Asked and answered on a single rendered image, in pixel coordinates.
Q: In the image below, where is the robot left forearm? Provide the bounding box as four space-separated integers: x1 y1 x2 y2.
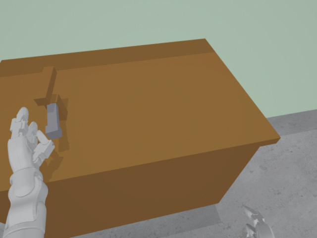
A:
2 167 48 238

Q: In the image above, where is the robot left hand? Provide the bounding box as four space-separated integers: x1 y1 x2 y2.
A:
7 107 55 173

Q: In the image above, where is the counter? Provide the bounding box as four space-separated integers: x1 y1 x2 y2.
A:
0 39 281 238

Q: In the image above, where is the robot right hand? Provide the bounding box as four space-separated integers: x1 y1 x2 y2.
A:
239 206 275 238

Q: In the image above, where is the tap lever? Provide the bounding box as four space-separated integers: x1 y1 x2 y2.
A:
46 103 62 140

